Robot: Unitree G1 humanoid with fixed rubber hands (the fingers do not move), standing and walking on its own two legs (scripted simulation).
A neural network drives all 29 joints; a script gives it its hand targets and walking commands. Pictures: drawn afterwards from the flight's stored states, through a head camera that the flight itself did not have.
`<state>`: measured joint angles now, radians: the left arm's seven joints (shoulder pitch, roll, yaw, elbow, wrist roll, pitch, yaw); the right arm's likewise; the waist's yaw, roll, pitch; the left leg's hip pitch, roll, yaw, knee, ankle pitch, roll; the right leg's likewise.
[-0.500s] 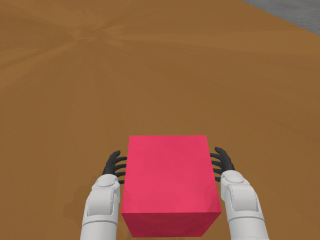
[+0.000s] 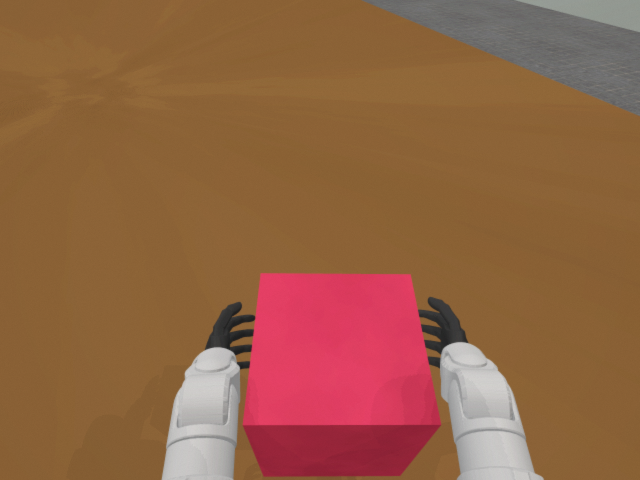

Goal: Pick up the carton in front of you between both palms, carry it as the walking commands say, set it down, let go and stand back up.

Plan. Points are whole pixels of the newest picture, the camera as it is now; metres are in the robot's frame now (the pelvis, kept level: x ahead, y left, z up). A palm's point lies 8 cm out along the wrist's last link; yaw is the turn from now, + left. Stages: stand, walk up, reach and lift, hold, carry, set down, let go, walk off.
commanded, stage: hold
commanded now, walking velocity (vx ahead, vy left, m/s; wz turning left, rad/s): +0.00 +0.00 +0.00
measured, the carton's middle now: (333, 379) +0.30 +0.00 -0.05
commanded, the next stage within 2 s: set down in 0.38 s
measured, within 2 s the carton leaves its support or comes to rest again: neither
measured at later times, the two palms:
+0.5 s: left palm (190, 351) +0.30 +0.18 +0.04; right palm (424, 348) +0.29 -0.12 +0.05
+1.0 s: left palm (206, 390) +0.34 +0.21 -0.14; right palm (383, 379) +0.34 -0.09 -0.12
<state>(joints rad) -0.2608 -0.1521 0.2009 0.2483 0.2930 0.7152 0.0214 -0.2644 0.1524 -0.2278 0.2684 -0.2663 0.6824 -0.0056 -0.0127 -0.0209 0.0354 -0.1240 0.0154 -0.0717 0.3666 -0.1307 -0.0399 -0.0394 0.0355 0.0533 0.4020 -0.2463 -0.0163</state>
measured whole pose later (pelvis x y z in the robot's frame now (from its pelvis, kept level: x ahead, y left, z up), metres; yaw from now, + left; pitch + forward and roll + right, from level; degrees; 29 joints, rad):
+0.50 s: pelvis +0.00 +0.05 +0.00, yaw -3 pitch -7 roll +0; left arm -0.33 -0.17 0.27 0.32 0.33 0.72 0.00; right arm -0.35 0.18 -0.33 0.37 -0.33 0.67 0.03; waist 0.01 -0.05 0.02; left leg -0.12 -0.04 -0.02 0.38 -0.14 0.02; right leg -0.04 -0.01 0.14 0.40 -0.25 0.02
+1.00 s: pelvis -0.02 +0.02 -0.05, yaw -2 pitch +23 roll -1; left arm -0.58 -0.07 0.44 0.56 0.34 0.21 -0.06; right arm -0.54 0.25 -0.41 0.52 -0.29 0.17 -0.11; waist 0.06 -0.06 0.04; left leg -0.97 -0.01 -0.10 0.79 -0.22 -0.03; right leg -0.89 0.08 0.09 0.82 -0.33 0.02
